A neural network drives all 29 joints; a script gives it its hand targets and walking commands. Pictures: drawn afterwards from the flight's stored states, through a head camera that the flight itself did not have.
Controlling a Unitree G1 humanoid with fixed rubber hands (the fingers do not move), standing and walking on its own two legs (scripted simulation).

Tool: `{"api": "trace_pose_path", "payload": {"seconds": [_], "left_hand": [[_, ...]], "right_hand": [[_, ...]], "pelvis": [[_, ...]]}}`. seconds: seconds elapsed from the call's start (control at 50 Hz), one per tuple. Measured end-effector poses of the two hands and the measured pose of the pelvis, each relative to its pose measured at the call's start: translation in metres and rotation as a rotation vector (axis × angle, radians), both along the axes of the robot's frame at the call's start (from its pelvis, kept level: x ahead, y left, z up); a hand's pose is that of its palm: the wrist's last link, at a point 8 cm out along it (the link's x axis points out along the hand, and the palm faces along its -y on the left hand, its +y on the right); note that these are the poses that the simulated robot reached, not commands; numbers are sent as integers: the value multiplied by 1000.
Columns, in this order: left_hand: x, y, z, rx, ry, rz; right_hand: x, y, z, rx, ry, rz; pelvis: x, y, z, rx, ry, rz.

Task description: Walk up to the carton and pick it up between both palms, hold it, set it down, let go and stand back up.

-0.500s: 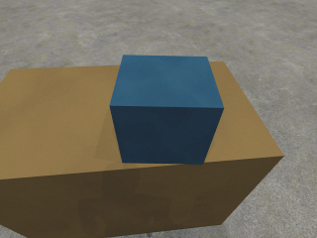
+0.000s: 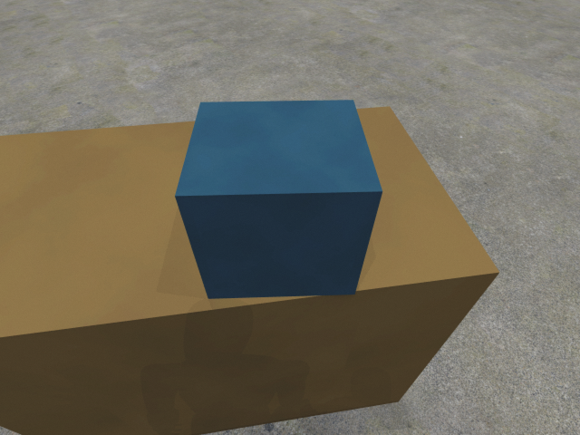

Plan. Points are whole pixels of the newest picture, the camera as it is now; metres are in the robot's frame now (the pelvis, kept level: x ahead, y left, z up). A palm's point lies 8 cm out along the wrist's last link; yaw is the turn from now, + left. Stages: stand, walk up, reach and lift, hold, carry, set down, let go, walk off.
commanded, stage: walk up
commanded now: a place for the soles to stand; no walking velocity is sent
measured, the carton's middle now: (279, 200) +0.45 +0.03 +0.09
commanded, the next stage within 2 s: reach and lift in 0.12 s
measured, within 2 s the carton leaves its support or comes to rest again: neither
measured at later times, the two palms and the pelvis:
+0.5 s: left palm out of the picture +0.13 +0.23 -0.11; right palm out of the picture +0.15 -0.24 -0.11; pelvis -0.03 -0.01 -0.02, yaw +2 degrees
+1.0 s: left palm out of the picture +0.10 +0.24 -0.05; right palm out of the picture +0.11 -0.22 -0.07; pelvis -0.05 -0.02 +0.00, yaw +3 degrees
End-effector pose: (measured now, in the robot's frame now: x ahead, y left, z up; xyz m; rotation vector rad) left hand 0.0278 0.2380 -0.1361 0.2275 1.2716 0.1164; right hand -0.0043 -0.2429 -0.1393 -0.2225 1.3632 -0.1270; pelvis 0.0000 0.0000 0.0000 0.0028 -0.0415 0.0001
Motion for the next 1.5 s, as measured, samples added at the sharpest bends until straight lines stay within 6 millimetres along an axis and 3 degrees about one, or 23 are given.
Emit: {"api": "trace_pose_path", "payload": {"seconds": [0.18,0.22,0.28,0.36,0.42,0.52,0.58,0.64,0.7,0.76,0.88,0.98,1.1,1.16,1.32,1.5], "left_hand": [[7,-2,-3,-5,20,16],[22,5,-11,4,81,46],[68,12,-14,17,68,46],[128,11,5,27,-65,7],[137,3,22,8,-116,-3],[91,-7,31,-28,-69,19],[57,-2,27,-9,-48,53],[41,6,24,23,-64,72],[46,12,28,43,-124,73],[65,14,41,47,-210,56],[92,7,74,35,-335,30],[82,3,86,16,-364,61],[49,-1,78,-3,-357,122],[42,-3,77,-7,-386,138],[72,-8,102,-14,-535,121],[95,-4,124,-43,-619,96]], "right_hand": [[1,-2,-3,3,-2,-19],[21,-7,-9,9,-32,-21],[77,-15,-14,10,-127,22],[150,-15,-3,31,-329,36],[170,-7,11,62,-414,28],[144,1,31,47,-403,32],[121,0,36,20,-385,47],[106,1,33,14,-361,71],[105,7,29,30,-375,81],[113,16,30,57,-432,71],[126,27,49,93,-544,43],[121,20,68,77,-589,33],[110,9,83,56,-605,24],[111,7,89,61,-621,13],[135,17,104,108,-697,-8],[151,30,135,116,-791,-18]], "pelvis": [[-1,-2,-2,-1,23,-3],[-11,-4,-11,1,52,30],[-27,-7,-25,2,72,49],[-38,-7,-36,-23,91,38],[-38,-8,-33,-36,70,27],[-29,-15,-15,-25,23,49],[-27,-20,-10,-27,22,68],[-32,-24,-10,-29,31,76],[-39,-26,-12,-28,40,78],[-45,-27,-12,-25,43,78],[-49,-26,-5,-15,9,64],[-47,-25,2,-10,-35,57],[-45,-27,6,-5,-60,64],[-44,-30,6,-2,-58,77],[-40,-36,6,0,-65,120],[-32,-32,9,-3,-77,115]]}}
